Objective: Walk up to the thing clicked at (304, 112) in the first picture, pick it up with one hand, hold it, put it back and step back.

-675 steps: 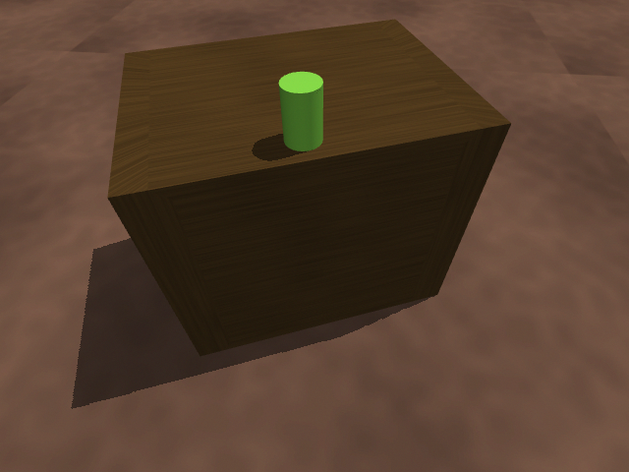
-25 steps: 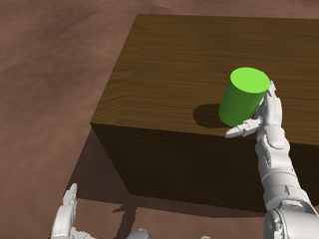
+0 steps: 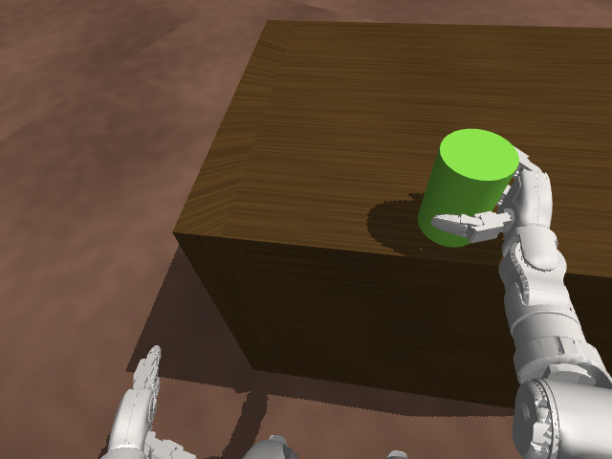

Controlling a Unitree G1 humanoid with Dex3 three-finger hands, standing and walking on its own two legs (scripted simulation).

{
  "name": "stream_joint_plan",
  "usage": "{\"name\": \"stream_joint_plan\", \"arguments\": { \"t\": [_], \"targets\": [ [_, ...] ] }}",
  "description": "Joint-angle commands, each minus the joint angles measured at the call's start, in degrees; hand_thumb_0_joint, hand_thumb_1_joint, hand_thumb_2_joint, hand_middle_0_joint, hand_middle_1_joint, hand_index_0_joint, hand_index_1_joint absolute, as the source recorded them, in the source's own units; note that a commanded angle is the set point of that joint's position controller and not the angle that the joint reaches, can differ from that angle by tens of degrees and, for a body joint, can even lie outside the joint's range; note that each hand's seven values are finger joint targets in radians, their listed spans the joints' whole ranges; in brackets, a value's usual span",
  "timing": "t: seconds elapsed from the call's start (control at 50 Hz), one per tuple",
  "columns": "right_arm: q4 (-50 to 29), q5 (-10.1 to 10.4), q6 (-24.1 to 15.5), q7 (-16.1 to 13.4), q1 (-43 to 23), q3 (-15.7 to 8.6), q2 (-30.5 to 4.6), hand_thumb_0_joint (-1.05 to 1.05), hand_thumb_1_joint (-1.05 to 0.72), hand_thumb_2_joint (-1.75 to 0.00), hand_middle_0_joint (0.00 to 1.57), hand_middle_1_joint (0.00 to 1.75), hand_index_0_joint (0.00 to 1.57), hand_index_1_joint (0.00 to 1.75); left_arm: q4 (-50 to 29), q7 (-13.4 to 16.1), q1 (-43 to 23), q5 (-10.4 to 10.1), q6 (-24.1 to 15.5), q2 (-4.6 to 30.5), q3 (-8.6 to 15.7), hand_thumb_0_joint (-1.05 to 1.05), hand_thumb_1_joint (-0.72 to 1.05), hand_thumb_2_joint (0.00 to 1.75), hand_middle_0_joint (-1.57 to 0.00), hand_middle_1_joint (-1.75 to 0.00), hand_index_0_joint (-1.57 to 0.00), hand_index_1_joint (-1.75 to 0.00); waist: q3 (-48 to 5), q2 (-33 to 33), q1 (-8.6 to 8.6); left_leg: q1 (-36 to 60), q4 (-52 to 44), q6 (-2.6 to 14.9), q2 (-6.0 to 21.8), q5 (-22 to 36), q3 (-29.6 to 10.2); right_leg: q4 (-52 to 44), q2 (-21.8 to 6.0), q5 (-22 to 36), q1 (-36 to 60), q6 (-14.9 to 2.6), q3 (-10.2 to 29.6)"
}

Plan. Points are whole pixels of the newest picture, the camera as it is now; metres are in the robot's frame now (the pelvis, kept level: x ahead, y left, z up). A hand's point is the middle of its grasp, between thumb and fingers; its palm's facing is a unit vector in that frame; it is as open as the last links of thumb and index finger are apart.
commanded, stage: close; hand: right
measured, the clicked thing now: (461, 191) +0.45 -0.14 +0.09
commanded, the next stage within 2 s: settle in 0.02 s
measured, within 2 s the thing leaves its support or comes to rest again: leaves its support in 0.68 s
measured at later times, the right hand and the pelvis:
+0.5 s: hand (475, 200) +0.44 -0.16 +0.09, palm faces +0.08 +1.00 -0.05, open 11.9 cm; pelvis +0.01 +0.00 +0.01, yaw +0 degrees
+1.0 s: hand (479, 187) +0.42 -0.14 +0.14, palm faces +0.07 +1.00 -0.05, open 12.0 cm; pelvis +0.00 +0.00 +0.02, yaw +0 degrees
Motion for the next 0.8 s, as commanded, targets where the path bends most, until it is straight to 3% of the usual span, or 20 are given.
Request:
{"name": "stream_joint_plan", "arguments": {
  "t": [0.0,0.04,0.12,0.16,0.24,0.26,0.34,0.38,0.42,0.44,0.48,0.5,0.52,0.58,0.62,0.64,0.68,0.7,0.74,0.78],
  "targets": [
    [-11.2,0.9,-2.8,1.2,-14.9,-0.6,-6.2,0.00,-0.05,-0.96,1.23,1.16,1.25,1.16,-6.1,0.5,6.3,0.0,-2.4,8.6,4.6,0.00,-0.53,0.05,-0.04,-0.06,-0.05,-0.05,-18.6,-2.6,-0.96,9.0,-5.7,1.13,-1.4,17.8,1.9,-6.7,1.2,19.5,14.3,-0.97,-0.2],
    [-21.2,1.3,-4.3,0.7,-24.3,-0.6,-7.4,0.00,-0.06,-0.97,1.25,1.18,1.27,1.18,-9.7,0.4,0.5,-0.4,-3.0,6.9,3.9,0.00,-0.54,0.05,-0.04,-0.05,-0.05,-0.05,-23.0,-4.0,-0.98,10.3,-5.6,1.18,-1.2,18.2,1.4,-6.4,0.9,19.4,15.7,-0.95,-0.3],
    [-16.8,1.4,-4.4,-0.3,-24.1,-2.7,-8.2,0.00,0.10,-1.04,1.17,1.22,1.20,1.22,-9.2,0.9,-3.9,-0.1,-3.4,9.6,6.1,0.00,-0.56,0.07,-0.06,-0.06,-0.05,-0.06,-18.4,-2.1,-0.44,8.7,-5.8,1.19,-1.1,13.8,1.4,-7.3,0.5,13.5,12.1,-1.20,0.3],
    [-20.8,1.0,-4.8,-0.7,-26.5,-0.7,-7.4,0.00,0.05,-1.12,1.11,1.24,1.16,1.24,-9.3,1.2,-0.4,-0.1,-3.3,10.6,7.6,0.00,-0.57,0.07,-0.06,-0.06,-0.05,-0.06,-23.6,-2.7,0.01,10.0,-5.7,1.39,-1.5,16.2,1.7,-7.2,0.4,17.4,17.0,-0.94,0.4],
    [-21.8,1.0,-3.4,-0.8,-22.6,-3.4,-12.4,0.00,0.03,-1.15,1.12,1.26,1.17,1.26,-12.1,1.3,0.0,-0.5,-2.3,13.4,8.9,0.00,-0.56,0.07,-0.06,-0.06,-0.05,-0.06,-29.2,-3.2,-1.66,15.6,-5.9,1.11,-1.2,22.9,1.6,-6.8,0.9,26.4,21.0,-0.72,0.1],
    [-26.8,1.0,-3.7,-0.6,-27.6,-0.5,-9.9,0.00,0.04,-1.16,1.13,1.28,1.18,1.28,-11.1,1.5,1.2,-0.4,-2.2,12.5,8.6,0.00,-0.55,0.06,-0.05,-0.06,-0.05,-0.06,-29.8,-3.2,-0.63,15.0,-6.0,1.13,-1.4,23.7,1.6,-6.8,0.6,28.0,22.9,-0.62,0.3],
    [-19.2,1.4,-2.1,-1.4,-24.6,0.7,-6.7,0.00,0.05,-1.19,1.16,1.31,1.22,1.31,-4.5,2.0,-1.7,-0.6,-2.3,11.2,8.0,0.00,-0.56,0.08,-0.05,-0.05,-0.05,-0.06,-19.3,-3.3,-0.97,12.8,-7.9,1.24,-0.9,19.4,1.3,-8.6,0.9,21.0,17.6,-0.95,-0.1],
    [-31.6,1.6,-3.6,-1.9,-34.4,-2.2,-13.6,0.00,0.10,-1.19,1.16,1.32,1.22,1.32,-9.0,2.7,-7.2,-0.5,-3.4,13.7,9.7,0.00,-0.56,0.07,-0.06,-0.05,-0.05,-0.06,-27.5,-5.6,-1.74,15.9,-8.5,1.16,-0.8,20.0,1.0,-9.0,0.8,20.4,22.0,-1.01,-0.4],
    [-33.4,1.5,-2.9,-2.0,-31.7,0.8,-10.9,0.00,0.07,-1.19,1.15,1.31,1.20,1.31,-7.9,2.7,-4.4,-0.5,-3.6,10.1,6.6,0.00,-0.55,0.07,-0.05,-0.05,-0.05,-0.06,-26.6,-5.9,-1.73,15.8,-8.6,1.37,-1.1,21.0,1.3,-9.3,0.8,22.5,24.1,-0.84,-0.3],
    [-24.4,1.8,-1.3,-1.9,-24.3,0.6,-8.9,0.00,0.06,-1.20,1.15,1.32,1.21,1.32,-2.7,2.9,-0.4,-0.5,-3.1,11.4,8.4,0.00,-0.55,0.07,-0.05,-0.06,-0.05,-0.06,-21.1,-4.8,-1.02,14.6,-9.4,1.29,-1.2,19.6,1.3,-9.9,1.1,20.4,22.0,-0.95,-0.4],
    [-23.3,3.1,-1.1,-1.3,-24.6,2.2,-4.7,0.00,0.11,-1.22,1.14,1.34,1.20,1.34,-6.7,2.3,-6.6,-0.8,-3.9,6.5,2.6,0.00,-0.55,0.07,-0.05,-0.05,-0.05,-0.06,-21.3,-1.3,-1.29,16.5,-10.0,0.83,-1.1,20.9,1.5,-10.3,1.2,20.7,20.1,-1.21,-0.3],
    [-38.2,3.3,-2.9,-1.8,-35.8,-1.3,-12.5,0.00,0.13,-1.22,1.15,1.34,1.22,1.34,-7.4,3.1,-7.7,-0.4,-4.3,10.5,6.2,0.00,-0.56,0.07,-0.05,-0.05,-0.05,-0.06,-30.3,-5.4,-1.98,19.3,-9.4,0.93,-0.7,23.1,0.9,-9.7,1.0,22.7,24.1,-0.94,-0.6],
    [-42.2,3.0,-2.7,-1.9,-37.5,-1.5,-15.4,0.00,0.12,-1.24,1.15,1.35,1.22,1.35,-7.3,3.3,-7.5,-0.5,-4.6,9.6,5.5,0.00,-0.56,0.07,-0.05,-0.05,-0.05,-0.06,-33.0,-8.4,-2.59,20.0,-8.9,1.09,-0.6,24.7,0.7,-9.4,1.2,25.1,27.1,-0.89,-0.9],
    [-24.5,4.1,1.3,-1.5,-20.8,2.4,-5.4,0.00,0.14,-1.26,1.16,1.38,1.23,1.38,0.8,3.0,-3.0,-0.8,-3.8,7.3,3.3,0.00,-0.56,0.07,-0.05,-0.06,-0.04,-0.06,-18.1,-2.3,-1.10,15.8,-11.0,0.73,-1.2,21.4,1.3,-11.0,1.3,22.1,22.0,-1.17,-0.4],
    [-50.5,4.4,-1.9,-2.6,-42.6,-1.8,-16.1,0.00,0.11,-1.28,1.17,1.39,1.24,1.40,-5.1,4.2,-7.6,-0.4,-5.3,13.0,8.5,0.00,-0.57,0.07,-0.05,-0.05,-0.04,-0.06,-36.0,-8.7,-0.87,19.3,-9.5,0.89,-0.7,26.6,0.7,-9.7,0.9,28.3,31.8,-0.97,-0.7],
    [-44.9,3.9,-0.2,-2.9,-35.7,-2.0,-16.5,0.00,0.07,-1.25,1.18,1.37,1.24,1.37,-3.4,4.5,-5.4,-0.4,-5.0,12.5,7.8,0.00,-0.56,0.07,-0.05,-0.05,-0.04,-0.06,-32.6,-7.2,-0.92,17.6,-9.9,0.88,-1.2,25.9,1.3,-9.5,0.8,29.6,32.0,-1.07,-0.3],
    [-30.9,5.1,3.7,-2.8,-19.8,0.9,-8.0,0.00,0.11,-1.28,1.17,1.40,1.24,1.40,4.8,4.5,1.4,-0.7,-3.6,11.9,7.6,0.00,-0.56,0.07,-0.05,-0.06,-0.04,-0.06,-18.4,-1.7,-0.22,16.1,-11.5,0.64,-1.4,22.2,1.7,-11.4,1.2,23.6,25.3,-1.45,0.0],
    [-28.6,5.7,3.6,-2.4,-19.0,2.5,-3.8,0.00,0.14,-1.27,1.18,1.39,1.24,1.40,0.7,3.9,-5.8,-1.0,-4.3,7.4,2.3,0.00,-0.56,0.07,-0.05,-0.05,-0.04,-0.06,-17.8,1.2,-1.29,17.2,-12.2,0.39,-1.2,21.6,1.8,-12.0,1.1,21.4,22.9,-1.67,-0.1],
    [-55.2,5.0,0.3,-3.4,-43.0,-0.8,-15.4,0.00,0.11,-1.27,1.18,1.39,1.24,1.39,-7.8,4.9,-12.6,-0.9,-6.0,8.9,4.0,0.00,-0.57,0.08,-0.05,-0.05,-0.04,-0.06,-35.6,-5.2,-1.48,20.4,-10.3,0.76,-1.0,25.7,1.5,-10.8,0.5,27.3,33.0,-1.27,-0.3],
    [-42.6,4.8,3.6,-3.6,-27.6,1.2,-11.3,0.00,0.11,-1.24,1.17,1.37,1.23,1.37,0.7,5.5,-6.0,-0.9,-4.4,9.0,4.3,0.00,-0.55,0.07,-0.04,-0.05,-0.04,-0.06,-23.4,-1.9,-1.70,19.2,-11.6,0.71,-0.8,23.7,1.2,-11.7,1.4,22.7,27.1,-1.59,-0.5]
  ]
}}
